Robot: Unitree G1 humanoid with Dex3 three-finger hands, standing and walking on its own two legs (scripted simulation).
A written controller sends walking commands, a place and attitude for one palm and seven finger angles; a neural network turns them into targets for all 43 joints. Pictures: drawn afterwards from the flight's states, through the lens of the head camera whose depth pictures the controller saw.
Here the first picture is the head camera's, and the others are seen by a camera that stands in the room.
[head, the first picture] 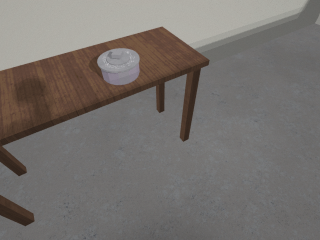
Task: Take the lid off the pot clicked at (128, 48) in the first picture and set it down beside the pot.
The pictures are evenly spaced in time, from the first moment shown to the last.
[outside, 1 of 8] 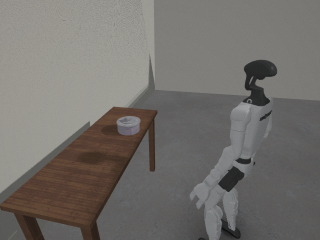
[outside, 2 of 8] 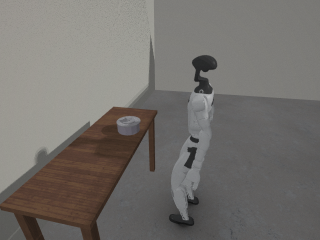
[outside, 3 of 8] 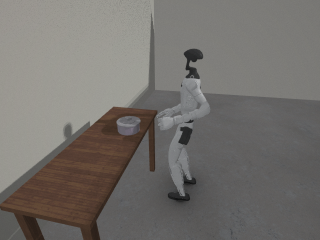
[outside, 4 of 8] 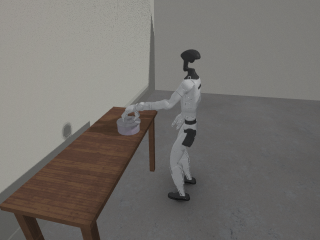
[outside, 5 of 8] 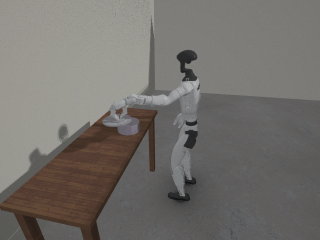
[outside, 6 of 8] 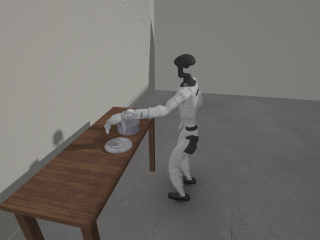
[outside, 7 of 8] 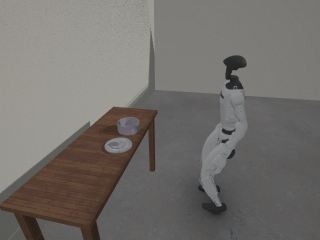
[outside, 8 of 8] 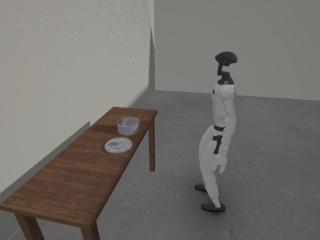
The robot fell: no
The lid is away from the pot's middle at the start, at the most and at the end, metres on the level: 0.00 0.24 0.23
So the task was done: yes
